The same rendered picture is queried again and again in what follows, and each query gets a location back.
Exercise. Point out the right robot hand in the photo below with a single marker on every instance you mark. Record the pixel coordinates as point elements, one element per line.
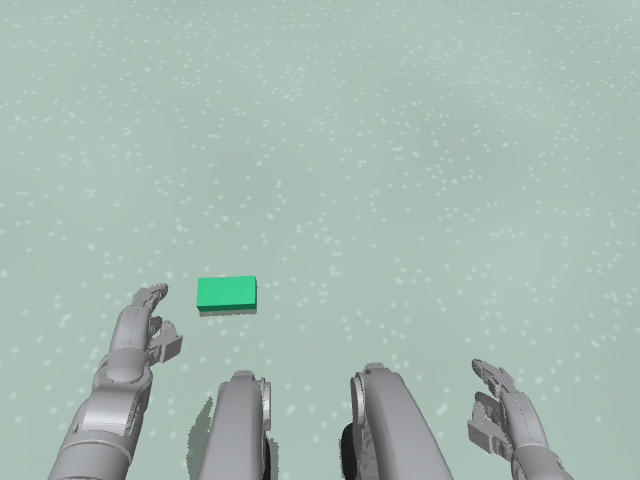
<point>514,421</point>

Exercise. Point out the left robot arm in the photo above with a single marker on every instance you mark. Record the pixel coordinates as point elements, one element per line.
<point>102,438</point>

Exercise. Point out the left robot hand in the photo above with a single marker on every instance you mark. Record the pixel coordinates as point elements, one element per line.
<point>135,327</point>

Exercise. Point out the right robot arm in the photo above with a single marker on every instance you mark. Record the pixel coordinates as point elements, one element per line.
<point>537,463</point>

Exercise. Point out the small box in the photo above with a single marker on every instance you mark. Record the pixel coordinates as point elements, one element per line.
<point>227,293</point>

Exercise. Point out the right robot foot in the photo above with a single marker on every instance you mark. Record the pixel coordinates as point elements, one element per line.
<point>349,462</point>

